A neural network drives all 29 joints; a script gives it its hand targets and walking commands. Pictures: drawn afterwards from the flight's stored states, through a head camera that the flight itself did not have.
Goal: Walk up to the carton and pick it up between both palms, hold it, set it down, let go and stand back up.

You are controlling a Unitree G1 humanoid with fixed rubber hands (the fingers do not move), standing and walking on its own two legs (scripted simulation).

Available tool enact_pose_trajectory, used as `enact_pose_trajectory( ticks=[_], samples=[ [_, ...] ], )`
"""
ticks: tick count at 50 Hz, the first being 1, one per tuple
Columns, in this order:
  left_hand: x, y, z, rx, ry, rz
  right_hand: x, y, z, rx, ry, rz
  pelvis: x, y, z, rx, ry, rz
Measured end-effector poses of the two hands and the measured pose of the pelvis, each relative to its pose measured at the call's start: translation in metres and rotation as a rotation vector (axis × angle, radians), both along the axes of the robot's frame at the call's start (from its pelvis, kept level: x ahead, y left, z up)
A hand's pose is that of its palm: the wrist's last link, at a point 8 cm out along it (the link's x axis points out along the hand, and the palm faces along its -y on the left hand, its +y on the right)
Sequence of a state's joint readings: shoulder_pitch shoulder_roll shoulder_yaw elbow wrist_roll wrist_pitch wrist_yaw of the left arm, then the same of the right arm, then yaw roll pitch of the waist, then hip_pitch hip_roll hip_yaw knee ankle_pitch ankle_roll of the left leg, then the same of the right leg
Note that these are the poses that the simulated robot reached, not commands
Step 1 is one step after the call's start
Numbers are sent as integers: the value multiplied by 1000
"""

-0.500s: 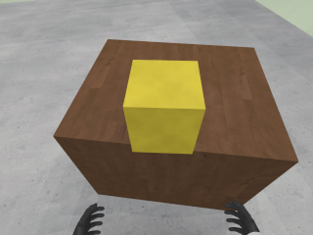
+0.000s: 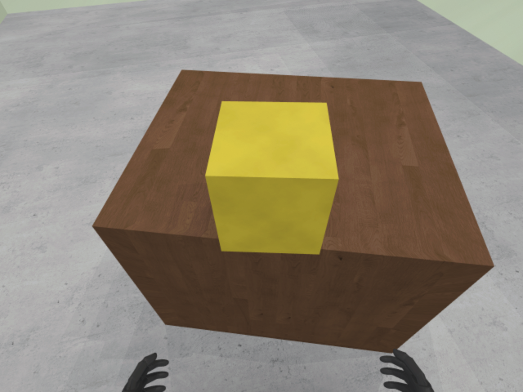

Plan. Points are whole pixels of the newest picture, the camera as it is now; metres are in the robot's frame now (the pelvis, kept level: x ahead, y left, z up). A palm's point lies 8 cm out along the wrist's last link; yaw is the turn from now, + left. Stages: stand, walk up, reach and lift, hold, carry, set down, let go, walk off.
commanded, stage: stand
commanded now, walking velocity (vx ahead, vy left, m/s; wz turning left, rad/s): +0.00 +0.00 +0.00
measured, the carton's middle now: (271, 179) +0.49 -0.01 +0.01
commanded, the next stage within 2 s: none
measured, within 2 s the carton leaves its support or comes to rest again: neither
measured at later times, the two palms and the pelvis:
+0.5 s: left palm out of the picture +0.12 +0.22 -0.11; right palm out of the picture +0.11 -0.23 -0.10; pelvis +0.01 +0.00 +0.00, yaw +0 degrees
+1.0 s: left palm out of the picture +0.08 +0.23 -0.12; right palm out of the picture +0.08 -0.24 -0.11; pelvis +0.01 +0.00 +0.01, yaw +0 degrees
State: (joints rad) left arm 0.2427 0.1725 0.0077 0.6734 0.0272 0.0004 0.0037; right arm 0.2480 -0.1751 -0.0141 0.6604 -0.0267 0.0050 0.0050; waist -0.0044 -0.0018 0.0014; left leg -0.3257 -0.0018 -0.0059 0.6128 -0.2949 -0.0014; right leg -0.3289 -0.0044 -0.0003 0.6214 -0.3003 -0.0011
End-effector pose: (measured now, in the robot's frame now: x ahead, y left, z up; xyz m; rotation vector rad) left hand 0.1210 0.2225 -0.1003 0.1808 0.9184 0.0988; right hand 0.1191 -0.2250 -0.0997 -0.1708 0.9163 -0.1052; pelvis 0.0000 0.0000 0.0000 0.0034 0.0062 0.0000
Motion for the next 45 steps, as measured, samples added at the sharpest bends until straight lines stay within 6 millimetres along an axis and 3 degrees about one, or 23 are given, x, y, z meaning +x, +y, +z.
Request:
enact_pose_trajectory(
  ticks=[25, 45],
  samples=[
    [-3, 1, -5, -2, 46, 26, -10, -6, -5, -8, 56, -37, 7, -1, 3, 0, 0, -2],
    [-29, 5, -13, 6, 142, 64, -33, -9, -13, -12, 145, -72, 9, -2, 6, 0, -12, -3]
  ],
)
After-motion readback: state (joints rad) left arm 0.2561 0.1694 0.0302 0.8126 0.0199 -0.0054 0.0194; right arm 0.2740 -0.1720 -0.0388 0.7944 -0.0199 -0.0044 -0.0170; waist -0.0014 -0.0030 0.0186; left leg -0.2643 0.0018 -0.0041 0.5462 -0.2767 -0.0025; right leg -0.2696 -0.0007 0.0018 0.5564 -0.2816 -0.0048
